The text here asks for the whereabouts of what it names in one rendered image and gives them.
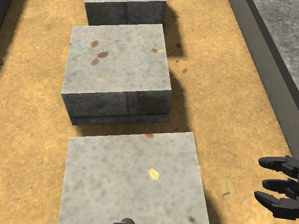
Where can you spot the robot right hand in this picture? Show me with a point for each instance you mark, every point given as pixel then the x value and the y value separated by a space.
pixel 284 208

